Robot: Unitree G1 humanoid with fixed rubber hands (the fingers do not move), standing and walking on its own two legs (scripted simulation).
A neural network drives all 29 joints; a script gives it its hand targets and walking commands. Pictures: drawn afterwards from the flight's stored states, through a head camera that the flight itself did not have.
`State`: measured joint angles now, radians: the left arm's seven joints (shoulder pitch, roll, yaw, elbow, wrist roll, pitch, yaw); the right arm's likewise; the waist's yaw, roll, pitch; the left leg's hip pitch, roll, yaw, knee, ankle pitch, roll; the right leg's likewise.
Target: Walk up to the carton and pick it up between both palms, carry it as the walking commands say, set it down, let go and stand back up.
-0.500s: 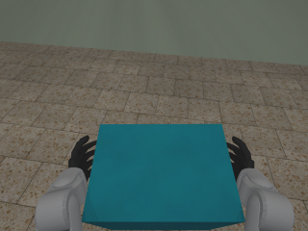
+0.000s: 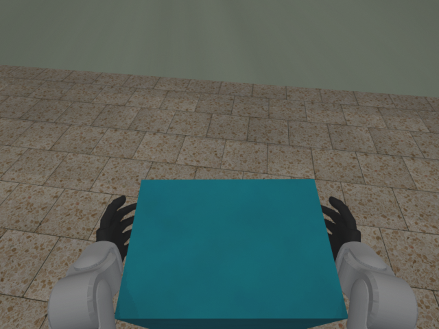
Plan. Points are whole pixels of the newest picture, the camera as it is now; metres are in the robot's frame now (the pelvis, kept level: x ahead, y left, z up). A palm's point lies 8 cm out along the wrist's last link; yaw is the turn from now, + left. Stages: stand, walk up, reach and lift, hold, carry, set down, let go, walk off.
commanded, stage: carry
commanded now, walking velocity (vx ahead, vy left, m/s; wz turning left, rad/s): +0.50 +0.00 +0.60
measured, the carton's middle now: (227, 263) +0.23 +0.00 +0.02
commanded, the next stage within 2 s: none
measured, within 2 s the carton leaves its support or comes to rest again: neither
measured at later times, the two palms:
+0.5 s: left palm (86, 190) +0.34 +0.27 +0.09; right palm (267, 161) +0.42 -0.08 +0.09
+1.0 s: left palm (78, 114) +0.55 +0.36 +0.11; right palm (203, 75) +0.77 +0.07 +0.10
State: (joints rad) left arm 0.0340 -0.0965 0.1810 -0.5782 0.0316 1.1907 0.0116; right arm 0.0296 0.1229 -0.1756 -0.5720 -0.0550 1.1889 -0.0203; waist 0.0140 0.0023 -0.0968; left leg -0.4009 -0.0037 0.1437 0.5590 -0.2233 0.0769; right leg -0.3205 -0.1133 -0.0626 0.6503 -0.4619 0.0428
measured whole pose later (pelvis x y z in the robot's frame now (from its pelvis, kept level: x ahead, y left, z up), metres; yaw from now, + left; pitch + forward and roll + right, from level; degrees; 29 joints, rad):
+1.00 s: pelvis +0.47 +0.08 +0.02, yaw +34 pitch +4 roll +2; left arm 0.07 -0.13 0.21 -0.62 0.01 1.14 0.01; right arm 0.04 0.11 -0.16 -0.61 -0.05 1.15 -0.02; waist 0.05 0.00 -0.03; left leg -0.62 0.09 0.14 1.03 -0.24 0.01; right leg -0.07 -0.11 -0.39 0.32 -0.30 0.00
